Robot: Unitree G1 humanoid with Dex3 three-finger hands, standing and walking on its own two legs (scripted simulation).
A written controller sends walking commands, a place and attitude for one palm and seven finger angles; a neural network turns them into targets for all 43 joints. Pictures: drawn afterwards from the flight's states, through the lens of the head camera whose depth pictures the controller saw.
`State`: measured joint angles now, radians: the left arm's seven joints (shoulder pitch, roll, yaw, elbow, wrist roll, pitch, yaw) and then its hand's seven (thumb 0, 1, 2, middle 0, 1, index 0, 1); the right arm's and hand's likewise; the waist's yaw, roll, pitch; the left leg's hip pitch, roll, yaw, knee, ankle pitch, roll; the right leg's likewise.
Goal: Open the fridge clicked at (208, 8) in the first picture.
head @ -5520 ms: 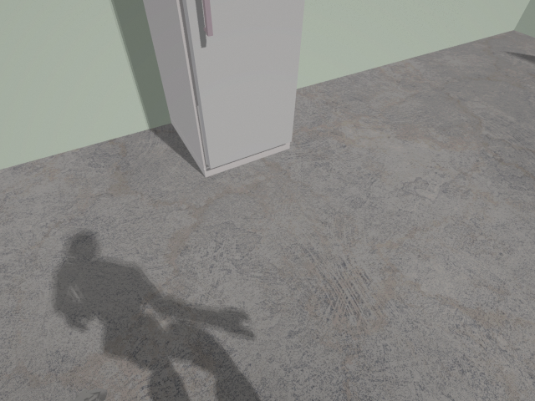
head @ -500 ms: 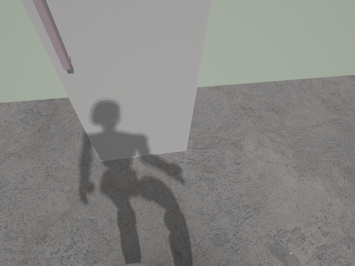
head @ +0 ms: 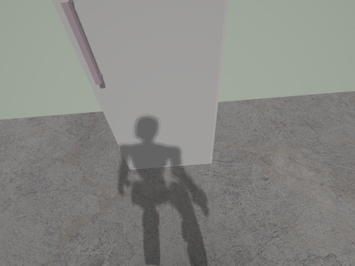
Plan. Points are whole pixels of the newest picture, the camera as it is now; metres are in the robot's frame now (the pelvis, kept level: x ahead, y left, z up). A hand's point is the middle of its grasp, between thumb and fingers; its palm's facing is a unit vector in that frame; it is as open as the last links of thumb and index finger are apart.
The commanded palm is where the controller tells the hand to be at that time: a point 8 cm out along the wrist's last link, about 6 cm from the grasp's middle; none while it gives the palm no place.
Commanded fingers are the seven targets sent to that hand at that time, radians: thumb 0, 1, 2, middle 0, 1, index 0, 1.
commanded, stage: take the last steps up to it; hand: left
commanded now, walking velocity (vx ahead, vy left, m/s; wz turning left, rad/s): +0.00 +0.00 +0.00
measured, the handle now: (86, 45) +0.73 +0.32 +0.14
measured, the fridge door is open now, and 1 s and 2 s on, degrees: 0 0 0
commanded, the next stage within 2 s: come to a stop and stand still in 1.00 s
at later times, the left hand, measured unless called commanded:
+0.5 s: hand out of the picture -0.10 +0.25 -0.18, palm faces +0.22 -0.95 -0.21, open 7.4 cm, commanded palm none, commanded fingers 0.00 0.90 0.90 -0.20 -0.30 -0.20 -0.30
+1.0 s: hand (95, 207) +0.31 +0.29 -0.17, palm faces +0.06 -0.98 -0.18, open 7.4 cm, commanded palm none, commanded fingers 0.00 0.90 0.90 -0.20 -0.30 -0.20 -0.30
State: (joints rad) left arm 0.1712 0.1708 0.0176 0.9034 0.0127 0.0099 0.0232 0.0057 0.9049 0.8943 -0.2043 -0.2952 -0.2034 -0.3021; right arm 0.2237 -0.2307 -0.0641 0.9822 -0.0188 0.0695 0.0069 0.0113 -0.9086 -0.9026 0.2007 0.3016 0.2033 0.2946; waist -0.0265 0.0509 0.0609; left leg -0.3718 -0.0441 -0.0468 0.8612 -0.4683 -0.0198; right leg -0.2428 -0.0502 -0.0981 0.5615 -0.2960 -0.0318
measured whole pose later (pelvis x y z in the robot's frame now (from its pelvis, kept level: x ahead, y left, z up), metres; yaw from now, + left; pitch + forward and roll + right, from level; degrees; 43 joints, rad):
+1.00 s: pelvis +0.20 +0.11 -0.02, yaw +5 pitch -1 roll +1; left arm 0.09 0.16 0.04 0.99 0.02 -0.04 -0.01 0.01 0.91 0.89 -0.20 -0.29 -0.20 -0.30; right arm 0.53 -0.10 -0.01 1.20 -0.02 -0.05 -0.03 0.01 -0.91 -0.90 0.20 0.30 0.20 0.29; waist -0.05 0.00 0.08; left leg 0.08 0.00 0.14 0.51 -0.49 0.02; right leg -0.42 -0.03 -0.13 0.60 -0.13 -0.08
